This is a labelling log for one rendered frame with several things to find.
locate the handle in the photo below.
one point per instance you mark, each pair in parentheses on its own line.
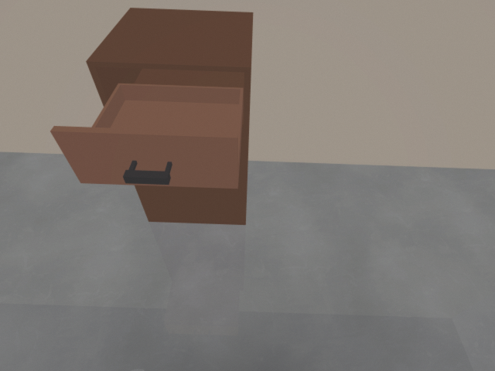
(147,177)

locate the drawer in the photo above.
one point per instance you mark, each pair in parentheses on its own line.
(198,129)

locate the cabinet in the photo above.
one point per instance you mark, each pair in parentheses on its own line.
(183,48)

